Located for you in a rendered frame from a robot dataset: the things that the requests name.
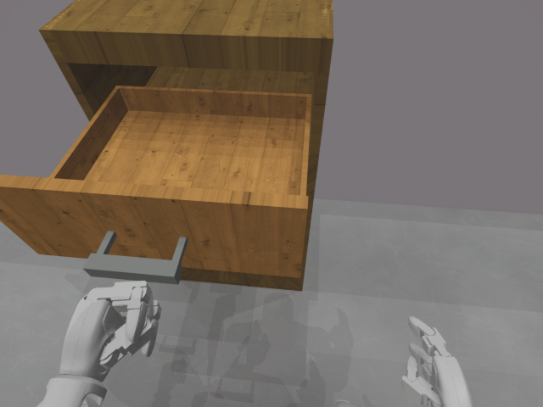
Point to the robot left forearm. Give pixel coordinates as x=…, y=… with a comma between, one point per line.
x=74, y=391

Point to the right robot hand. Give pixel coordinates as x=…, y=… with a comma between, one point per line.
x=445, y=384

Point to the cabinet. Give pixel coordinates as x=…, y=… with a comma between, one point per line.
x=231, y=45

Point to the handle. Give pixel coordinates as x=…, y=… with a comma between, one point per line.
x=105, y=265

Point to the drawer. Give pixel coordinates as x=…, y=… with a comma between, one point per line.
x=225, y=169

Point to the left robot hand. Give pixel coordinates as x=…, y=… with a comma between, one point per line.
x=125, y=311

